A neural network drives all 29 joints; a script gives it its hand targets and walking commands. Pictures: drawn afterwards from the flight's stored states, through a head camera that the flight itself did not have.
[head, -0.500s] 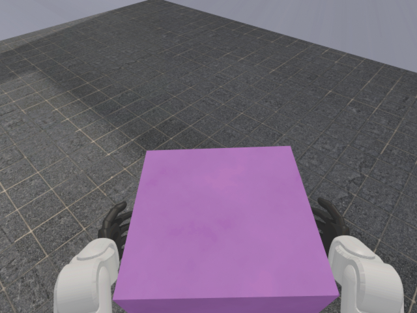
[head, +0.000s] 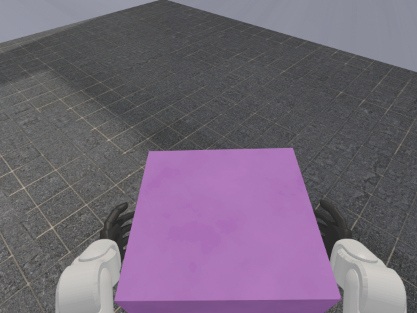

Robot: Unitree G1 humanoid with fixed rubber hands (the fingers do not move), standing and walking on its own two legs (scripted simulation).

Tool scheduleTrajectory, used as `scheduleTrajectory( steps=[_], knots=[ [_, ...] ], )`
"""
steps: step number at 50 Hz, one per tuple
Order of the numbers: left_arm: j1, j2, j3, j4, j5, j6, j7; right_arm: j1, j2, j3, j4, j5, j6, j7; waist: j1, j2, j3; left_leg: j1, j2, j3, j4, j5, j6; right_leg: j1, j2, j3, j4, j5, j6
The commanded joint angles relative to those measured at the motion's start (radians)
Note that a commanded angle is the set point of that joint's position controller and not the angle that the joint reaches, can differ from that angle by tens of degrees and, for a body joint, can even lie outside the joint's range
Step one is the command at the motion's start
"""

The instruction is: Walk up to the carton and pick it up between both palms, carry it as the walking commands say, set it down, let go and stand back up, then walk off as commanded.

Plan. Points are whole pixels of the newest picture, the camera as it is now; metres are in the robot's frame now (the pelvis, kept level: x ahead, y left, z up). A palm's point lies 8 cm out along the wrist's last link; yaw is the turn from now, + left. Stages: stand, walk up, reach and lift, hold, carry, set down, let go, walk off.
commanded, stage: carry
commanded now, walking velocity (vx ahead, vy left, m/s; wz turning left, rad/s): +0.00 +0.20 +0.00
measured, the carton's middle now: (222, 243) +0.28 +0.01 -0.01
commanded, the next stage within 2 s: none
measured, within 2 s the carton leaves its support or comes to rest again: neither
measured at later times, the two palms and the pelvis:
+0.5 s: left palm (43, 256) +0.21 +0.30 +0.07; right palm (272, 249) +0.23 -0.07 +0.07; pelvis -0.02 +0.10 +0.00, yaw +1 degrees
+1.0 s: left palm (54, 245) +0.23 +0.29 +0.08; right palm (283, 248) +0.23 -0.09 +0.08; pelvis -0.02 +0.10 +0.00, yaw +1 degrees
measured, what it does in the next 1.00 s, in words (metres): steps to the left: right foot, then left foot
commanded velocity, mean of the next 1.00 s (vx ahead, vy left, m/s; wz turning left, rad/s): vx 0.00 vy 0.05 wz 0.00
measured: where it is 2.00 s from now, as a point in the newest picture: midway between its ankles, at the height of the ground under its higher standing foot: outside the picture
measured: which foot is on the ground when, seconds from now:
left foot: down 0.00-0.06, up 0.08-0.30, down 0.32-1.00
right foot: up 0.00-0.04, down 0.06-1.00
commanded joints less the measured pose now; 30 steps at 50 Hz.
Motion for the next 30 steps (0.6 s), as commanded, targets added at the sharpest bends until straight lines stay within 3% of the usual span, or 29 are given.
scheduleTrajectory(
  steps=[1,2,3,4,5,6,7,8,10,11,13,14,15,16,17,18,19,20,21,22,24,25,26,28,29,30],
  knots=[
    [-0.447,-0.721,-0.805,-0.129,-0.361,-0.011,-0.163,-0.435,0.700,0.814,-0.173,0.341,-0.009,0.160,-0.015,0.162,-0.256,0.177,0.213,-0.179,-0.160,0.240,0.123,0.105,0.014,-0.039,-0.269,0.121,-0.034],
    [-0.444,-0.716,-0.810,-0.133,-0.365,-0.012,-0.165,-0.457,0.698,0.821,-0.184,0.346,-0.009,0.157,-0.005,0.138,-0.254,0.146,0.191,-0.154,-0.119,0.241,0.087,0.196,-0.016,-0.025,-0.454,0.280,-0.042],
    [-0.415,-0.691,-0.779,-0.098,-0.349,-0.008,-0.165,-0.440,0.697,0.815,-0.156,0.338,-0.007,0.155,0.002,0.014,-0.259,0.021,0.154,-0.130,-0.043,0.152,0.023,0.354,-0.109,0.086,-0.552,0.312,-0.055],
    [-0.412,-0.667,-0.770,-0.095,-0.340,-0.013,-0.167,-0.412,0.676,0.814,-0.147,0.313,0.001,0.158,-0.003,-0.220,-0.252,-0.213,0.061,-0.087,0.122,-0.066,-0.055,0.461,-0.381,0.421,-0.587,0.499,-0.139],
    [-0.393,-0.695,-0.771,-0.113,-0.344,-0.018,-0.166,-0.473,0.681,0.836,-0.187,0.341,0.004,0.165,-0.004,-0.290,-0.225,-0.220,0.041,-0.086,0.306,-0.282,-0.061,0.398,-0.459,0.491,-0.583,0.680,-0.217],
    [-0.438,-0.719,-0.767,-0.124,-0.346,-0.014,-0.167,-0.514,0.704,0.851,-0.191,0.352,0.004,0.169,-0.009,-0.205,-0.196,-0.206,0.068,-0.148,0.396,-0.258,-0.055,0.351,-0.429,0.411,-0.585,0.701,-0.202],
    [-0.417,-0.708,-0.759,-0.124,-0.332,-0.008,-0.163,-0.491,0.728,0.849,-0.153,0.369,0.011,0.172,-0.011,-0.131,-0.204,-0.204,0.084,-0.159,0.425,-0.212,-0.063,0.331,-0.389,0.334,-0.573,0.599,-0.163],
    [-0.437,-0.717,-0.772,-0.142,-0.330,-0.011,-0.160,-0.553,0.746,0.865,-0.172,0.384,0.007,0.177,-0.008,-0.140,-0.193,-0.227,0.090,-0.154,0.356,-0.192,-0.083,0.353,-0.348,0.257,-0.554,0.569,-0.128],
    [-0.405,-0.706,-0.764,-0.141,-0.320,-0.015,-0.153,-0.533,0.735,0.851,-0.154,0.384,0.002,0.177,-0.005,-0.179,-0.197,-0.161,0.054,-0.083,0.267,-0.163,-0.101,0.321,-0.281,0.147,-0.509,0.642,-0.103],
    [-0.427,-0.692,-0.775,-0.189,-0.323,-0.017,-0.147,-0.479,0.721,0.850,-0.150,0.382,0.004,0.177,-0.011,-0.203,-0.198,-0.100,0.036,-0.049,0.201,-0.205,-0.102,0.302,-0.267,0.117,-0.492,0.695,-0.097],
    [-0.431,-0.691,-0.780,-0.184,-0.314,-0.013,-0.143,-0.464,0.717,0.829,-0.127,0.373,0.004,0.179,-0.014,-0.223,-0.235,-0.027,0.010,-0.022,0.105,-0.156,-0.101,0.311,-0.263,0.097,-0.454,0.785,-0.078],
    [-0.401,-0.671,-0.776,-0.176,-0.300,-0.010,-0.137,-0.462,0.710,0.831,-0.129,0.382,0.008,0.181,-0.029,-0.190,-0.240,0.077,0.018,-0.016,-0.062,-0.030,-0.096,0.250,-0.236,0.064,-0.404,0.661,-0.039],
    [-0.411,-0.674,-0.784,-0.167,-0.302,0.000,-0.138,-0.434,0.683,0.808,-0.109,0.375,0.011,0.177,-0.026,-0.062,-0.249,0.173,0.030,-0.035,-0.162,0.050,-0.095,0.193,-0.180,0.019,-0.304,0.527,-0.010],
    [-0.390,-0.657,-0.776,-0.160,-0.291,0.003,-0.137,-0.450,0.680,0.804,-0.118,0.373,0.012,0.173,-0.019,0.007,-0.275,0.285,0.142,-0.175,-0.191,0.215,-0.070,0.081,-0.152,0.015,-0.231,0.294,0.023],
    [-0.365,-0.656,-0.768,-0.115,-0.299,0.016,-0.142,-0.412,0.666,0.798,-0.068,0.360,0.022,0.172,-0.016,0.214,-0.284,0.344,0.331,-0.347,-0.210,0.565,-0.002,-0.019,-0.049,-0.037,-0.154,0.021,0.077],
    [-0.402,-0.665,-0.788,-0.154,-0.321,0.011,-0.152,-0.391,0.674,0.798,-0.093,0.349,0.014,0.169,-0.020,0.276,-0.310,0.332,0.319,-0.291,-0.142,0.686,0.077,0.017,-0.041,0.027,-0.130,-0.126,0.056],
    [-0.426,-0.703,-0.813,-0.146,-0.337,0.011,-0.161,-0.441,0.694,0.808,-0.133,0.353,0.010,0.167,-0.025,0.249,-0.310,0.308,0.284,-0.260,-0.130,0.707,0.067,0.023,-0.020,0.005,-0.119,-0.081,0.057],
    [-0.464,-0.732,-0.831,-0.152,-0.360,0.004,-0.167,-0.457,0.684,0.794,-0.164,0.344,0.003,0.165,-0.029,0.210,-0.293,0.271,0.274,-0.229,-0.137,0.671,0.058,0.036,-0.008,-0.016,-0.089,-0.029,0.056],
    [-0.498,-0.742,-0.839,-0.176,-0.378,-0.003,-0.174,-0.443,0.708,0.802,-0.160,0.338,0.002,0.161,-0.026,0.196,-0.294,0.260,0.278,-0.238,-0.142,0.587,0.057,0.042,-0.015,0.007,-0.130,0.011,0.040],
    [-0.503,-0.755,-0.847,-0.168,-0.388,-0.005,-0.174,-0.476,0.709,0.807,-0.179,0.341,-0.003,0.157,-0.019,0.204,-0.306,0.234,0.248,-0.191,-0.134,0.525,0.042,0.106,-0.020,0.004,-0.231,0.118,0.036],
    [-0.517,-0.738,-0.847,-0.169,-0.391,-0.007,-0.171,-0.441,0.696,0.801,-0.159,0.321,-0.002,0.157,-0.010,0.133,-0.285,0.230,0.205,-0.168,-0.100,0.414,0.016,0.181,-0.044,0.013,-0.452,0.285,0.026],
    [-0.516,-0.733,-0.843,-0.161,-0.381,-0.008,-0.173,-0.464,0.692,0.800,-0.176,0.327,-0.007,0.161,-0.018,0.084,-0.269,0.199,0.187,-0.165,-0.118,0.325,0.001,0.202,-0.048,-0.001,-0.411,0.306,0.020],
    [-0.456,-0.728,-0.810,-0.093,-0.366,-0.001,-0.178,-0.462,0.683,0.796,-0.161,0.329,-0.001,0.160,-0.023,0.030,-0.248,0.178,0.177,-0.159,-0.147,0.117,-0.004,0.175,-0.069,0.026,-0.427,0.266,0.017],
    [-0.549,-0.724,-0.821,-0.134,-0.378,-0.004,-0.177,-0.486,0.705,0.807,-0.121,0.337,0.004,0.162,-0.025,0.031,-0.200,0.130,0.170,-0.186,-0.182,-0.053,-0.014,0.171,-0.074,0.031,-0.437,0.201,0.030],
    [-0.510,-0.718,-0.811,-0.109,-0.367,-0.003,-0.173,-0.482,0.701,0.817,-0.130,0.350,0.004,0.163,-0.024,0.007,-0.191,0.132,0.172,-0.200,-0.192,-0.048,-0.016,0.175,-0.072,0.027,-0.432,0.209,0.033],
    [-0.519,-0.734,-0.808,-0.083,-0.362,0.004,-0.169,-0.505,0.700,0.815,-0.124,0.356,0.009,0.165,-0.021,0.034,-0.161,0.109,0.175,-0.203,-0.203,-0.038,-0.017,0.171,-0.070,0.031,-0.428,0.218,0.033]
  ],
)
